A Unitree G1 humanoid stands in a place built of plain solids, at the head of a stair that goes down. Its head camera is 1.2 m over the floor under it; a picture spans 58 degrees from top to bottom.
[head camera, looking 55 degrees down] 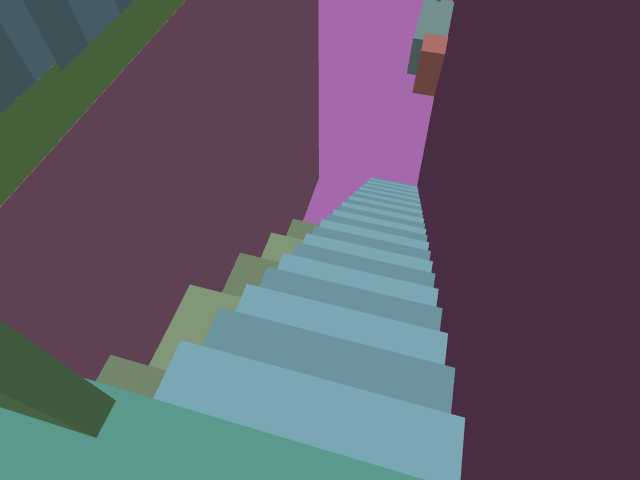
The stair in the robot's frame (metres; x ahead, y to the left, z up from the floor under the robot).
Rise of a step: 0.21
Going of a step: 0.23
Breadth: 0.96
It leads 15 degrees to the right of straight ahead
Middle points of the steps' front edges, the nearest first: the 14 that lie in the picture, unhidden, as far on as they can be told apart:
0.22 0.07 0.00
0.44 0.01 -0.21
0.67 -0.05 -0.41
0.89 -0.11 -0.62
1.12 -0.17 -0.83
1.35 -0.23 -1.04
1.57 -0.30 -1.24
1.80 -0.36 -1.45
2.02 -0.42 -1.66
2.25 -0.48 -1.87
2.48 -0.54 -2.08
2.70 -0.60 -2.28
2.93 -0.66 -2.49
3.15 -0.73 -2.70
